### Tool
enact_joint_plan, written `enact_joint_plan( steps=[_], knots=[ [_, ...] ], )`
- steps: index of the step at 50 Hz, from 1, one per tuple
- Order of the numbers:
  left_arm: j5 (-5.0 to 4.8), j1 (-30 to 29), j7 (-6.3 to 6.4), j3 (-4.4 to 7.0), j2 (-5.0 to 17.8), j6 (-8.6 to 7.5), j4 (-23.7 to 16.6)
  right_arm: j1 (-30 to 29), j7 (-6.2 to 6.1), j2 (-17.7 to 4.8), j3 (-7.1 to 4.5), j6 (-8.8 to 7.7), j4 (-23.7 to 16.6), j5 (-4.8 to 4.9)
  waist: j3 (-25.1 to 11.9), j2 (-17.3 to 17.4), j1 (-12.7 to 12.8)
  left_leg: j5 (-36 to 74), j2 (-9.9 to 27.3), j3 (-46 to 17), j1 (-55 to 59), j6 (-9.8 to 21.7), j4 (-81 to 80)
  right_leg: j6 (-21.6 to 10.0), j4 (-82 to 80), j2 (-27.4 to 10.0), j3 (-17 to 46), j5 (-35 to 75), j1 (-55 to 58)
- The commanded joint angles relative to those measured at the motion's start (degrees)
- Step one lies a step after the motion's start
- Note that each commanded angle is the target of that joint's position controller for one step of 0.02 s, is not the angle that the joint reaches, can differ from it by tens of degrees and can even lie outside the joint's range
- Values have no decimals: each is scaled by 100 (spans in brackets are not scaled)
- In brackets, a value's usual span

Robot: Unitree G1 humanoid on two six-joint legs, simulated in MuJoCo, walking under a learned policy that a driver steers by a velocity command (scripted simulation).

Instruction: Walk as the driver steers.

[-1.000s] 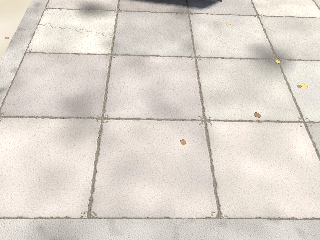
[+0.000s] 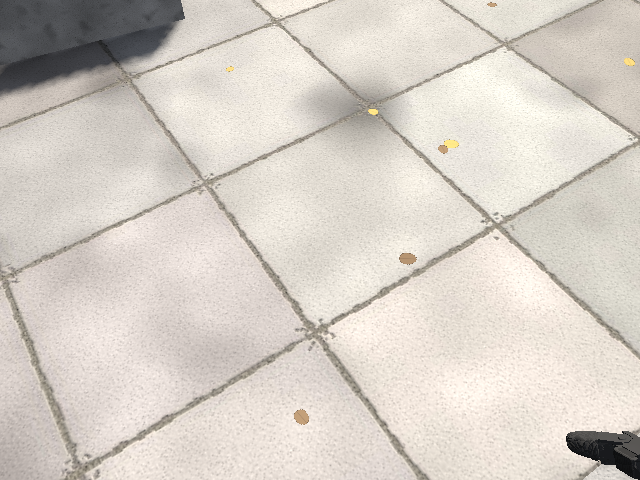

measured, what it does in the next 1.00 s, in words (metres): walks ahead, turning right: left foot, then right foot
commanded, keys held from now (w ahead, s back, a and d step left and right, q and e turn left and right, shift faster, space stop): e+shift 0.56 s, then shift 0.14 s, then w+shift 0.30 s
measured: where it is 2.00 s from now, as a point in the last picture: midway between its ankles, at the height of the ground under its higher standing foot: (537, 351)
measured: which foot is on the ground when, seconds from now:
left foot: up 0.00-0.02, down 0.04-0.48, up 0.50-0.96, down 0.98-1.00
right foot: down 0.00-0.04, up 0.06-0.46, down 0.48-0.98, up 1.00-1.00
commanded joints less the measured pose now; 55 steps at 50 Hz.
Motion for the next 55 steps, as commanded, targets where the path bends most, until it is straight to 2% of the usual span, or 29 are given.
enact_joint_plan(
  steps=[1, 2, 3, 4, 5, 6, 8, 10, 13, 16, 21, 23, 24, 25, 26, 27, 29, 32, 35, 38, 43, 45, 48, 49, 50, 51, 52, 53, 55],
  knots=[
    [3, -201, 3, 142, 568, -17, -505, 132, 56, -695, -303, -186, -294, 50, -956, -1154, -224, 464, -114, 271, 1285, 164, -1369, -369, -209, -1176, 1511, 215, 542],
    [-15, -65, -21, 69, 335, -13, -516, 294, 59, -790, -347, -197, -214, 28, -1105, -747, -217, 1019, 460, 57, 2054, 436, -1956, -161, 480, -892, 1229, -1097, 220],
    [70, 509, -44, -46, -42, -7, -445, 154, 8, -1087, -398, -117, -372, -73, -1406, 393, 110, 1796, 1830, -1054, 2971, 1056, -1728, 111, 1889, -315, 278, -2738, -562],
    [51, 447, -121, 62, 443, -76, -698, 264, 27, -1144, -419, -38, -357, -307, -1305, 1557, 212, 1795, 2601, -2316, 2738, 1872, -1991, 364, 2963, -298, -387, -2953, -1501],
    [72, 379, -159, 177, 932, -104, -602, 167, 2, -880, -402, -25, -434, -236, -1104, 1276, 100, 1209, 2577, -2236, 2536, 2046, -2047, 613, 3709, -806, -617, -2438, -1739],
    [25, 354, -165, 232, 1074, -53, -466, -21, -45, -608, -326, 24, -490, -160, -877, 846, 34, 593, 2134, -1410, 2321, 1824, -1987, 720, 4005, -996, -749, -1929, -1790],
    [39, 525, -131, 175, 833, 80, -327, -200, -126, -581, -278, 144, -544, -68, -599, 482, 18, 477, 1632, -455, 1911, 1550, -1987, 870, 4663, -1152, -1135, -1332, -1796],
    [21, 343, -146, 77, 565, 92, -429, -56, -167, -648, -279, 190, -470, -119, -473, 535, -114, 789, 1433, 194, 1835, 1548, -2115, 919, 4378, -1367, -1549, -1049, -1768],
    [11, -36, -165, 10, 394, 68, -593, 265, -185, -797, -358, 251, -316, -163, -674, 773, -386, 935, 1653, 526, 2402, 1726, -2150, 1012, 3687, -1694, -1705, -1037, -1819],
    [56, -116, -220, -25, 290, 65, -631, 208, -129, -971, -457, 268, -232, -107, -839, 854, -410, 882, 1880, 871, 2450, 1750, -2138, 936, 2895, -1891, -1820, -1123, -1337],
    [43, 87, -311, 63, 366, 167, -515, 85, 35, -1073, -563, 219, -59, 50, -872, 974, -269, 581, 2125, 1449, 2214, 1505, -1909, 532, 1376, -1776, -2245, -1101, -198],
    [29, 565, -302, 159, 385, 203, -308, 106, 61, -915, -553, 226, 53, 150, -949, 746, -7, 273, 2021, 1846, 1867, 1071, -1231, 201, 269, -1502, -2405, -576, 727],
    [51, 1030, -239, 283, 649, 190, -148, 373, 87, -666, -511, 254, 188, 147, -782, 75, 112, -293, 1648, 2229, 1035, 637, -233, -116, -467, -1583, -1794, 16, 1532],
    [69, 1215, -126, 485, 1586, 132, -260, 406, 116, -352, -416, 281, -103, -89, -496, -2091, -146, -2652, 767, 2625, -1089, -17, 1914, -950, -700, -3219, 823, 2220, 2355],
    [332, 935, -176, 437, 1613, -71, -496, -410, 38, -438, -419, 208, -430, -139, -936, -1806, 197, -2788, 337, 1205, -1604, 1, 2829, -1733, -1039, -3514, 1682, 1858, 1812],
    [391, 722, -212, 381, 1383, -208, -472, -696, -20, -664, -474, 181, -484, -23, -778, -1259, 187, -2228, 386, 911, -1620, 209, 3041, -1505, -1270, -3260, 1259, 932, 1656],
    [127, 76, -129, 216, 901, -238, -513, -320, -123, -809, -552, 182, -228, -24, -600, -837, -199, -1205, 529, 807, -1538, 332, 2807, -913, -1167, -2860, 560, 560, 1463],
    [183, -154, -7, 15, 518, -178, -549, 121, -51, -691, -527, 205, -14, -51, -962, -914, -346, -497, 365, 999, -722, 165, 2906, -792, -894, -2489, -88, 1597, 1118],
    [194, 81, 20, -14, 549, -180, -401, 22, 11, -472, -399, 225, -27, 12, -946, -821, -199, -356, 324, 1061, -554, 90, 2113, -787, -754, -2388, -179, 1849, 1299],
    [110, 486, -68, -3, 701, -263, -236, -109, 205, -549, -357, 137, -96, 142, -812, -1195, 100, -295, 371, 1130, -505, 199, 1065, -904, -1475, -2527, 546, -2095, 1356],
    [104, 578, -174, -37, 765, -501, -70, -209, 328, -613, -343, -197, -133, 210, -136, -1120, 177, -654, 413, 1211, 1, 512, -21, -971, -1690, -2682, 842, -2573, 971],
    [65, 558, -215, -63, 731, -547, -59, -99, 350, -524, -301, -304, -120, 241, -2, -1053, 105, -732, 389, 1308, 426, 633, -382, -970, -1654, -2633, 845, -2561, 714],
    [44, 336, -253, -144, 521, -544, -124, 791, 325, -500, -319, -425, 179, 227, -179, -710, -408, -256, 255, 1539, 2015, 823, -1068, -760, -1161, -2259, 554, -2469, -37],
    [72, 165, -261, -223, 279, -567, -206, 1516, 281, -592, -358, -454, 366, 216, -389, -489, -725, -437, 503, 1241, 2945, 921, -1070, -567, -444, -2013, 247, -2289, -652],
    [114, -103, -280, -370, -213, -639, -361, 2468, 227, -976, -438, -476, 525, 122, -618, 642, -1079, -1554, 1521, -226, 3896, 1254, -1712, -164, 1703, -1357, -639, -1795, -1602],
    [-93, -55, -267, -360, -118, -806, -633, 2691, 331, -1417, -558, -502, 570, 51, -521, 1729, -943, -3516, 2483, -2737, 4547, 2046, -2480, 1, 3258, -1025, -1083, -1972, -3414],
    [-151, -214, -260, -283, 235, -906, -585, 2601, 357, -1082, -462, -503, 532, 99, -70, 978, -966, -4017, 2572, -2916, 4436, 2150, -2597, -38, 3990, -1343, -884, -1720, -4158],
    [-107, -302, -279, -278, 231, -945, -554, 2499, 338, -899, -386, -492, 485, 82, 118, 712, -885, -3514, 2380, -2387, 4354, 2021, -2521, -63, 4271, -1487, -941, -1173, -4410],
    [144, -364, -320, -302, 105, -1003, -521, 2343, 347, -743, -257, -409, 440, 44, 150, 337, -672, -2723, 1954, -1746, 3756, 1958, -2682, 31, 4010, -1853, -1261, -587, -4047]
  ],
)
Keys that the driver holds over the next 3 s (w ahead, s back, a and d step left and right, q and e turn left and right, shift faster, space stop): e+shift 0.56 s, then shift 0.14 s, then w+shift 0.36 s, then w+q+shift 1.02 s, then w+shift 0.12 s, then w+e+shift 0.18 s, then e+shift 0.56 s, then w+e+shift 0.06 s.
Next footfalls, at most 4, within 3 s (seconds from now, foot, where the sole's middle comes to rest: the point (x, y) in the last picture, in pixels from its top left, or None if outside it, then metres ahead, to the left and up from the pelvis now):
0.04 left None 0.16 0.14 -0.77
0.48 right None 0.00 -0.09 -0.77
0.98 left None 0.20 0.06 -0.77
1.40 right None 0.34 -0.41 -0.77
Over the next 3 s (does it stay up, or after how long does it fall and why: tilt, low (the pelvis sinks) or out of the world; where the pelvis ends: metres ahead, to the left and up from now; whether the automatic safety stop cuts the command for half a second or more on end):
stays up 1.44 -0.31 0.01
